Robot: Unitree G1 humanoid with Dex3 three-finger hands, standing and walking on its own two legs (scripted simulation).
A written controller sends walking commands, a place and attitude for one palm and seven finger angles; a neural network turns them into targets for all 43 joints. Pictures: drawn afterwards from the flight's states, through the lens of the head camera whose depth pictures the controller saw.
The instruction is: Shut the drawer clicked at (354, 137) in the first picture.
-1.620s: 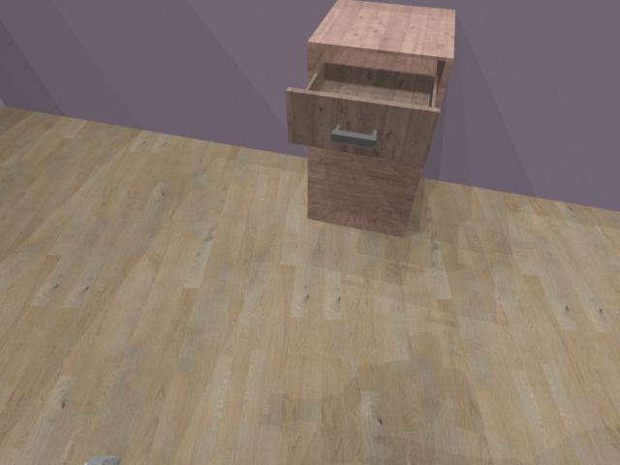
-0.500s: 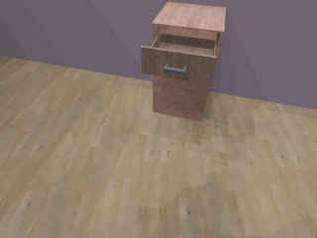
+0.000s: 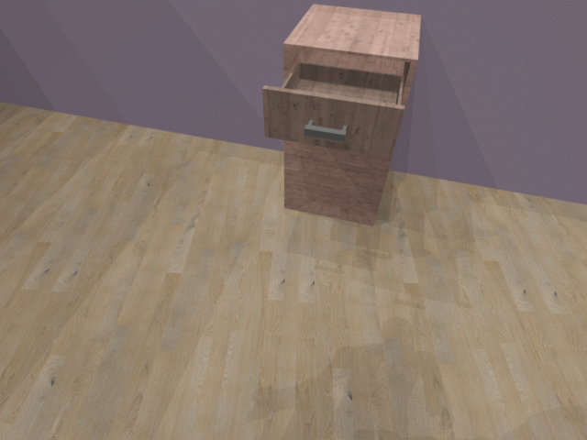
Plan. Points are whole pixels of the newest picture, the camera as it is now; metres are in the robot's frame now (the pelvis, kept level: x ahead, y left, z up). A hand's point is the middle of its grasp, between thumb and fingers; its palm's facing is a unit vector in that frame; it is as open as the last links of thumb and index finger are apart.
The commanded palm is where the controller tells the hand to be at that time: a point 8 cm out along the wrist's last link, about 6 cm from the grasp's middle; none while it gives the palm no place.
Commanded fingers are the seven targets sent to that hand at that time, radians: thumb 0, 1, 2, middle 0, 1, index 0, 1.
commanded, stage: walk to a spot facing it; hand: left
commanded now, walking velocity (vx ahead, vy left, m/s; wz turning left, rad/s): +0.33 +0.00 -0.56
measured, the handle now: (326, 129) +0.92 -0.03 -0.08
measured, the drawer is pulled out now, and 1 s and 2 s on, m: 0.30 0.30 0.30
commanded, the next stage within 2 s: turn to face it in 0.96 s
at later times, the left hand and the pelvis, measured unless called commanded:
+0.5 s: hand out of the picture +0.09 +0.14 -0.17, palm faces -0.12 -0.98 -0.17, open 7.3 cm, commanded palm none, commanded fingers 0.00 0.90 0.90 -0.20 -0.30 -0.20 -0.30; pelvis +0.12 -0.03 +0.00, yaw -12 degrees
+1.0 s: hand (248, 272) +0.48 +0.13 -0.17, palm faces -0.42 -0.88 -0.23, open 7.3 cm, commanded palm none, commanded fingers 0.00 0.90 0.90 -0.20 -0.30 -0.20 -0.30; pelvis +0.29 -0.01 -0.01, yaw -30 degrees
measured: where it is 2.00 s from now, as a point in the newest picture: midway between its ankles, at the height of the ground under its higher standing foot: (319, 432)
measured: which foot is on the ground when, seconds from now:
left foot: down 0.00-0.28, up 0.30-0.70, down 0.72-1.00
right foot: down 0.00-0.72, up 0.74-1.00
